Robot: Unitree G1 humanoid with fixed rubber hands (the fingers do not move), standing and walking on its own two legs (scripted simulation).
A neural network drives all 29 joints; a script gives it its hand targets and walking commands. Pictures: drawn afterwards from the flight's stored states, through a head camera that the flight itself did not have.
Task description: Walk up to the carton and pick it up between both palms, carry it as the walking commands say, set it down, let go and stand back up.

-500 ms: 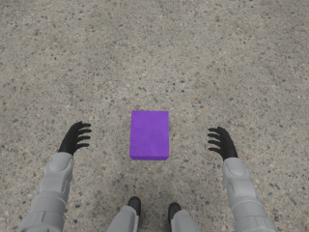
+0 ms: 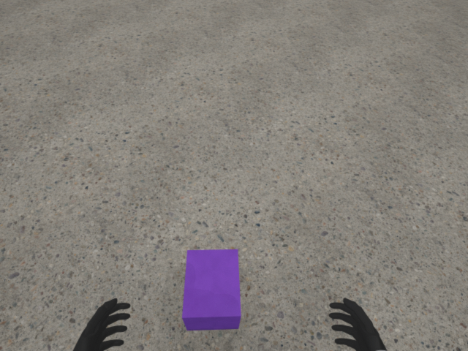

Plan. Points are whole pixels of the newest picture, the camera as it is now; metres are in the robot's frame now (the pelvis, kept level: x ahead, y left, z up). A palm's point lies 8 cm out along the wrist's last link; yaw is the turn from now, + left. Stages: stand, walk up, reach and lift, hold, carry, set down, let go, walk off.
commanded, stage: let go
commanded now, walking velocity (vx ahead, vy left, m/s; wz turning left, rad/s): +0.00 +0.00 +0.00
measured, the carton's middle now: (212, 289) +0.46 +0.06 -0.68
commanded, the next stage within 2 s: stand in 0.28 s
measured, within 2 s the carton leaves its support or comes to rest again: neither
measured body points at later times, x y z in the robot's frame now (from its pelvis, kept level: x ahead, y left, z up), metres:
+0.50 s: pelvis +0.01 +0.02 +0.00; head +0.01 +0.03 +0.45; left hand +0.14 +0.31 -0.10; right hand +0.14 -0.28 -0.09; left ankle -0.01 +0.13 -0.74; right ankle -0.03 -0.11 -0.74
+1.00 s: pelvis +0.01 +0.03 +0.00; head +0.02 +0.04 +0.45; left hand +0.12 +0.33 -0.12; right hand +0.12 -0.28 -0.11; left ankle -0.01 +0.13 -0.74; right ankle -0.03 -0.11 -0.74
